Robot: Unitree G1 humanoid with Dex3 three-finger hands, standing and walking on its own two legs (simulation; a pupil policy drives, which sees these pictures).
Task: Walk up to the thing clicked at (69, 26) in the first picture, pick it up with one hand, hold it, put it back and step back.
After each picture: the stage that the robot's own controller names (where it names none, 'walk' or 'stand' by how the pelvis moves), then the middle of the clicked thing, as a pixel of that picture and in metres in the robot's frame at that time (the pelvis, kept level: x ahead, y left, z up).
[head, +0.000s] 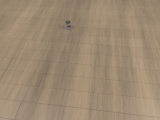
stand; (68, 25) +1.73 +0.20 -0.72
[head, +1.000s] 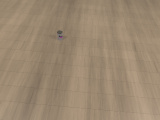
walk; (59, 35) +1.60 +0.23 -0.71
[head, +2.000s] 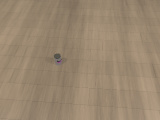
walk; (57, 59) +1.06 +0.24 -0.71
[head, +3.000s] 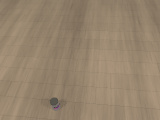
walk; (55, 104) +0.61 +0.27 -0.70
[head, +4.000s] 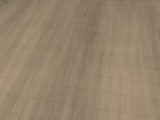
walk; out of the picture +0.39 +0.23 -0.70
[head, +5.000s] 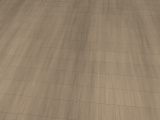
stand; out of the picture +0.31 +0.21 -0.72
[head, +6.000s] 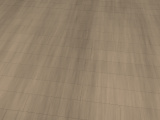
stand; out of the picture +0.31 +0.20 -0.73
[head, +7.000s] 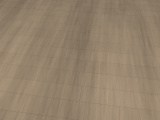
stand; out of the picture +0.31 +0.21 -0.73
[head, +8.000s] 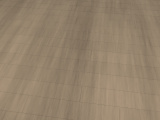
stand; out of the picture +0.30 +0.21 -0.73
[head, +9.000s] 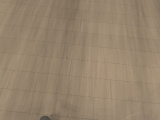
go down; out of the picture +0.32 +0.23 -0.65
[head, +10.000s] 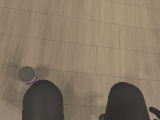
go down; (28, 76) +0.37 +0.26 -0.30
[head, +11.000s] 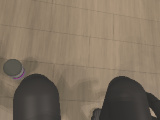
close in; (15, 70) +0.37 +0.27 -0.27
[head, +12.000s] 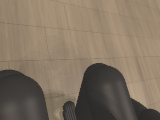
close in; out of the picture +0.35 +0.29 -0.21
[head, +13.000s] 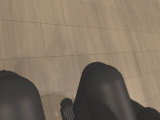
close; out of the picture +0.35 +0.30 -0.21
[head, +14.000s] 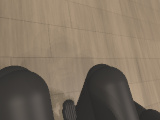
lift; out of the picture +0.32 +0.29 -0.21
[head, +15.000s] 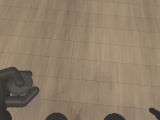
lift; (24, 90) +0.31 +0.20 -0.01
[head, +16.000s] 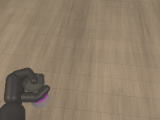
hold; (37, 91) +0.33 +0.18 +0.00
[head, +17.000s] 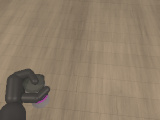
hold; (37, 92) +0.33 +0.18 -0.01
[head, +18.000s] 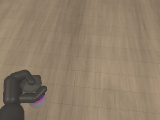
crouch; (34, 92) +0.33 +0.18 -0.03
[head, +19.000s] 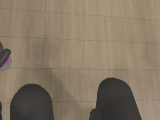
lower; out of the picture +0.43 +0.26 -0.11
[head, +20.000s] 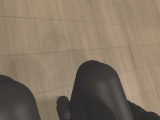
lower; out of the picture +0.39 +0.32 -0.22
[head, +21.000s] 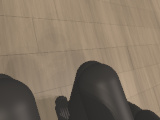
lower; out of the picture +0.38 +0.32 -0.22
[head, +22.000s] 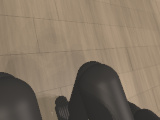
lower; out of the picture +0.38 +0.32 -0.22
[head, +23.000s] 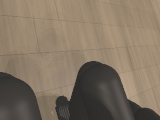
lower; out of the picture +0.37 +0.32 -0.22
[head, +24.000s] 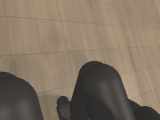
open; out of the picture +0.37 +0.29 -0.22
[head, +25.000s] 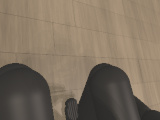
stand; out of the picture +0.37 +0.27 -0.22
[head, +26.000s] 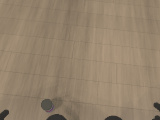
walk; (48, 106) +0.36 +0.21 -0.54
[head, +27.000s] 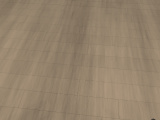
stand; out of the picture +0.33 +0.20 -0.67
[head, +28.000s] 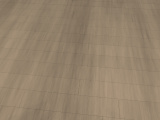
stand; out of the picture +0.33 +0.20 -0.67
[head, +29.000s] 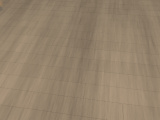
stand; out of the picture +0.35 +0.19 -0.72
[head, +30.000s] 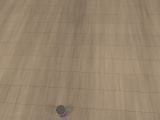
walk; (61, 111) +0.43 +0.22 -0.69
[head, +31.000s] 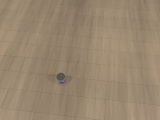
walk; (61, 79) +0.67 +0.20 -0.69
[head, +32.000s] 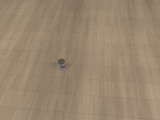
stand; (62, 64) +0.96 +0.27 -0.70
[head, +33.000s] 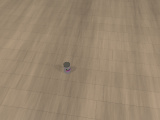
stand; (67, 68) +0.98 +0.19 -0.72
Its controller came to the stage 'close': yes
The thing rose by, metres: 0.70
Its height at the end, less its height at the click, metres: +0.00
